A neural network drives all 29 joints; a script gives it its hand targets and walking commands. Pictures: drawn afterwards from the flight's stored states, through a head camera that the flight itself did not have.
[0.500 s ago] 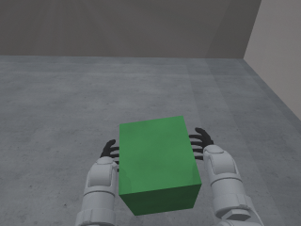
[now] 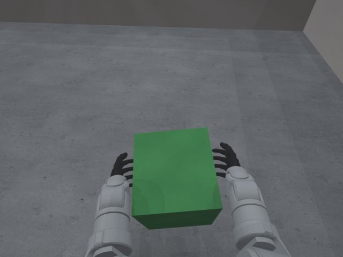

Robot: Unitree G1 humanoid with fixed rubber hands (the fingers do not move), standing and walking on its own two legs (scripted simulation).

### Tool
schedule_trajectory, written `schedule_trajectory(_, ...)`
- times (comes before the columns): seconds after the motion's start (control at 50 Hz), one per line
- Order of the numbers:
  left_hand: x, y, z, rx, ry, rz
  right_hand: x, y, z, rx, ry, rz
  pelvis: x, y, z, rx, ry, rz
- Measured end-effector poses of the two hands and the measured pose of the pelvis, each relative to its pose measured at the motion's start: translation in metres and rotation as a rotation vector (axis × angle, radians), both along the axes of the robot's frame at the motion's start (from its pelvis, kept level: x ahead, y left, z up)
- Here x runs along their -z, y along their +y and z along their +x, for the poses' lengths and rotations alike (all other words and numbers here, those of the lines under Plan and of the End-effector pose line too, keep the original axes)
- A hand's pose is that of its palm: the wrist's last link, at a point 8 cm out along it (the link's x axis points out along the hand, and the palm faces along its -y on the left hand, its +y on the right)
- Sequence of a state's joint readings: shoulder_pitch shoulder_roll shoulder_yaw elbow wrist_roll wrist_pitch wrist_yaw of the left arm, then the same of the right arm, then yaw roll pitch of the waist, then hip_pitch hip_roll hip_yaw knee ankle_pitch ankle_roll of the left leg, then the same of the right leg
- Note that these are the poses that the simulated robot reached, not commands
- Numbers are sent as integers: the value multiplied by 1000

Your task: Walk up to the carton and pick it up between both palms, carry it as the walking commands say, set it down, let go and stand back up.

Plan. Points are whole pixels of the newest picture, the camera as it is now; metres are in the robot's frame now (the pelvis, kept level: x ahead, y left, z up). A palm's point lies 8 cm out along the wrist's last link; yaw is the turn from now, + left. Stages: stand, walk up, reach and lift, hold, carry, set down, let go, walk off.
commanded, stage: set down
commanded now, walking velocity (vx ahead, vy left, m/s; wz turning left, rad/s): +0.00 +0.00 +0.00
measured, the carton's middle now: (175, 182) +0.35 +0.04 -0.09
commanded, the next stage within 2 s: none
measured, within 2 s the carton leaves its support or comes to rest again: neither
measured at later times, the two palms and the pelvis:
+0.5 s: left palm (123, 194) +0.31 +0.19 -0.10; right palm (218, 181) +0.37 -0.08 -0.09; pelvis -0.03 +0.01 -0.04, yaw +1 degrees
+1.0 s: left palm (128, 198) +0.33 +0.20 -0.18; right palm (212, 178) +0.41 -0.07 -0.15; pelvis -0.04 +0.01 -0.11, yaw +1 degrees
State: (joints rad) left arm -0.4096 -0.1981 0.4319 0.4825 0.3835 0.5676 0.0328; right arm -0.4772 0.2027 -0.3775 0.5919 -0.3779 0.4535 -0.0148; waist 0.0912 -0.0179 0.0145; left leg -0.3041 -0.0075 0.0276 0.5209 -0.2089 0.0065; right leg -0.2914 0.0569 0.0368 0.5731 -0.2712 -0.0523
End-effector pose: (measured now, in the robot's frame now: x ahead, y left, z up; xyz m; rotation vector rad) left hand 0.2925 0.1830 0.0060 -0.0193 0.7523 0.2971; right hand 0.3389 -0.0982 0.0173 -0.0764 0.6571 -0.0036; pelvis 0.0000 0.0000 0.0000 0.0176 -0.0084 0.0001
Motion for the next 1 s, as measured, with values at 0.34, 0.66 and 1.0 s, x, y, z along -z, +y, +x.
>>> schedule_trajectory(0.34,72,15,3,-52,-13,2,72,21,19,-15,2,-12,20,-1,-12,-25,270,-15)
schedule_trajectory(0.66,125,16,26,-68,-72,-31,123,22,43,2,-38,18,63,12,-37,-5,463,-16)
schedule_trajectory(1.0,182,16,39,-92,-27,-46,165,27,72,-36,-25,21,109,13,-44,-21,586,-18)
